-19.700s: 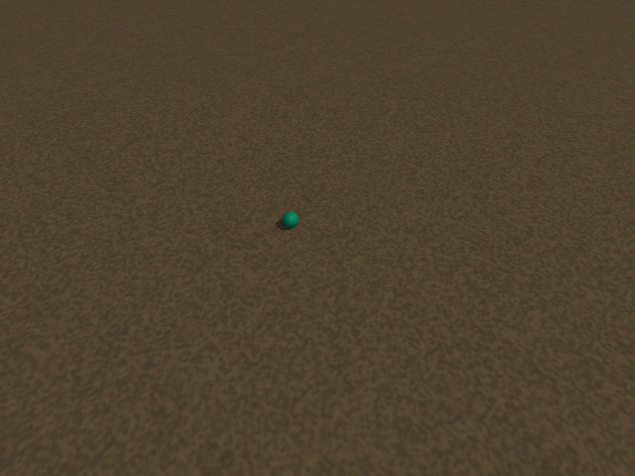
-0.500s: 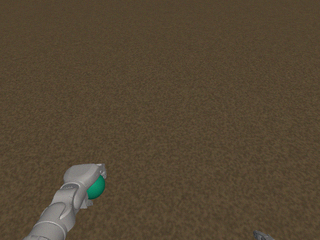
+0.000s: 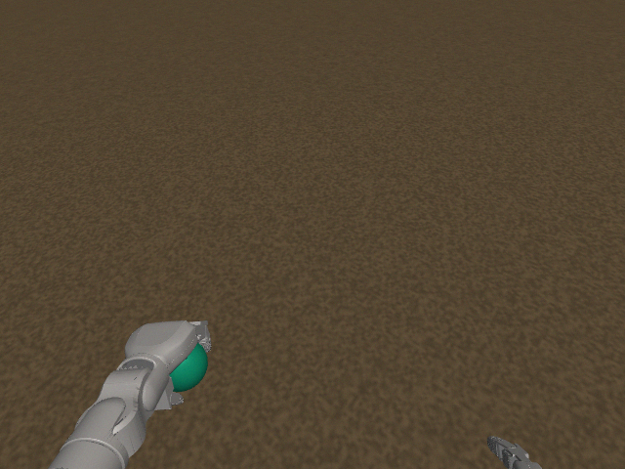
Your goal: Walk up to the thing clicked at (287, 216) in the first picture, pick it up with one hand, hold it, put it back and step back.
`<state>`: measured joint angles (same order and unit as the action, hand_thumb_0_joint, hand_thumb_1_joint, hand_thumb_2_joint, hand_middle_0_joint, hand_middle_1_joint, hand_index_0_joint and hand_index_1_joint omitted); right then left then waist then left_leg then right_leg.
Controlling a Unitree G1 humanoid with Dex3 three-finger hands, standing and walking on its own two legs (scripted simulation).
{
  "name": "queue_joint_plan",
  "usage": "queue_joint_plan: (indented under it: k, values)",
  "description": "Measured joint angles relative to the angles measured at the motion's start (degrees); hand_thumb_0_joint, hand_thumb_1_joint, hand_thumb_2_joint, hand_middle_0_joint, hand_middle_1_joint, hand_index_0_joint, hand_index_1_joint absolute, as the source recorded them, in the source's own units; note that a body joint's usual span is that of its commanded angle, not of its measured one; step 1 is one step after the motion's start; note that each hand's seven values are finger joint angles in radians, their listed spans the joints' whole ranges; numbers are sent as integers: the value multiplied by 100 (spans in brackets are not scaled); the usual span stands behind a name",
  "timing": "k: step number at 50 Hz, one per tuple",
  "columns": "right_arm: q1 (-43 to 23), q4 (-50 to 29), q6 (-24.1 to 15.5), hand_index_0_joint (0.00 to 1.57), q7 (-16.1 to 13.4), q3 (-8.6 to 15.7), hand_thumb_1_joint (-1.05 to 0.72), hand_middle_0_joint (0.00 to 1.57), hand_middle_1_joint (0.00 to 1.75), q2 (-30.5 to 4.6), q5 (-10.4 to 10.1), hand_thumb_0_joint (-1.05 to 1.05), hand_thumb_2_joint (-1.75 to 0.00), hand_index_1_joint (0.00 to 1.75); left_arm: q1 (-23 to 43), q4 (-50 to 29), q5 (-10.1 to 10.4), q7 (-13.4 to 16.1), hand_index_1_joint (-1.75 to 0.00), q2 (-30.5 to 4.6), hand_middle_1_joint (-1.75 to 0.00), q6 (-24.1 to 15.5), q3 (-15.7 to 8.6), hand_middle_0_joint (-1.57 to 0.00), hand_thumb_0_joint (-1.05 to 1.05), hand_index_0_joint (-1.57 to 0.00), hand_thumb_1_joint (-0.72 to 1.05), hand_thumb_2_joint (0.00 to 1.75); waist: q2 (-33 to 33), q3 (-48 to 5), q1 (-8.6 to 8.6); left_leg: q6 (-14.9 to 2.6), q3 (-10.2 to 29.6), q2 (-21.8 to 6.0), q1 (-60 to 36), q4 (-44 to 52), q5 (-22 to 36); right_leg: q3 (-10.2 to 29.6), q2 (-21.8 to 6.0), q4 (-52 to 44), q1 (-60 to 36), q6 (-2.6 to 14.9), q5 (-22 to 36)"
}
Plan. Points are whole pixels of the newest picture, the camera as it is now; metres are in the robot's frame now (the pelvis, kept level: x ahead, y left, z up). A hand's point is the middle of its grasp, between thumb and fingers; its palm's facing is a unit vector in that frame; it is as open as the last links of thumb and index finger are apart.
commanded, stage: hold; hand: left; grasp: from above
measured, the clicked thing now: (181, 364) +0.30 +0.22 -0.05
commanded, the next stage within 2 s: crouch in 0.42 s
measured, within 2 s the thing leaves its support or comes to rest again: neither
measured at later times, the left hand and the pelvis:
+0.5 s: hand (171, 377) +0.28 +0.22 -0.05, palm faces -0.48 -0.05 -0.88, open 9.9 cm; pelvis +0.00 +0.00 +0.00, yaw +0 degrees
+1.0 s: hand (185, 402) +0.28 +0.23 -0.14, palm faces -0.49 +0.00 -0.87, open 9.8 cm; pelvis -0.01 +0.00 -0.03, yaw +1 degrees
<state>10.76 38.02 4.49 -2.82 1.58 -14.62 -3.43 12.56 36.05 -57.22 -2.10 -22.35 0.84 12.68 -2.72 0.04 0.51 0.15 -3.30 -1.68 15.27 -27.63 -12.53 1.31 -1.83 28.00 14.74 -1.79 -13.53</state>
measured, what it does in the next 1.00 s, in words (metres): stands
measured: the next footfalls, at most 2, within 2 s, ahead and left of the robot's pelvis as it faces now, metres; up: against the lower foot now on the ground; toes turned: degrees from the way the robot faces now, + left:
none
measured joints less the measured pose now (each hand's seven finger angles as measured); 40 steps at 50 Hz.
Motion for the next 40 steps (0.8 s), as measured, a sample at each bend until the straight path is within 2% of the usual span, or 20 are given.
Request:
queue_joint_plan:
  k: [6, 12, 21, 26, 34, 40]
  values:
    - [-23, 7, -7, 20, -8, -9, -91, 20, 30, 5, 5, 1, -90, 29, -49, -35, -36, 1, -83, -12, -95, -41, 36, -64, -4, -50, 1, 83, 13, 32, 15, -1, -2, 9, -15, 28, 17, 2, -8, -13, -8, -2, 10]
    - [-22, 78, -10, 20, -6, -5, -91, 20, 30, 1, 13, 1, -90, 29, 65, 78, -50, 126, -83, 13, -95, 8, 31, -64, -4, -50, 0, 84, 14, 20, 30, -1, 7, 8, -26, 40, 24, -6, -7, -39, -29, -3, 20]
    - [16, 22, 16, 20, -5, 6, -91, 20, 30, 2, 1, 1, -90, 29, -3, 28, -26, -14, -84, -11, -96, -20, 7, -64, -4, -51, 0, 84, 23, 32, -9, -5, 4, 9, -54, 75, 33, -3, -7, -79, -58, -5, 34]
    - [35, 19, 14, 20, -9, 9, -91, 20, 30, -5, 4, 1, -90, 29, -10, 36, -60, 39, -84, -15, -95, -83, 4, -64, -4, -51, 0, 84, 30, 47, 7, -4, 2, 12, -48, 80, 32, -1, -9, -84, -52, -4, 34]
    - [29, 67, 27, 20, 9, 28, -91, 20, 30, 12, 15, 1, -90, 29, 4, 235, -102, 293, -85, 50, -97, -66, -51, -63, -4, -49, 1, 82, 30, 15, -15, -4, 17, 15, -10, 49, 12, -15, -13, -59, -23, -6, 10]
    - [11, 83, 34, 20, 66, 49, -90, 20, 30, 32, 67, 1, -89, 29, 102, 769, -273, 719, -84, 136, -96, -166, -63, -63, -4, -50, 2, 81, 114, 23, -84, 1, 53, 22, 252, -126, -37, -44, -22, 133, 232, -1, -61]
